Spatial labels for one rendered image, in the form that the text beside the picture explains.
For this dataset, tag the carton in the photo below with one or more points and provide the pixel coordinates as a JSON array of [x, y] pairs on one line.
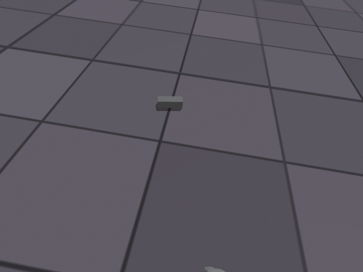
[[170, 101]]

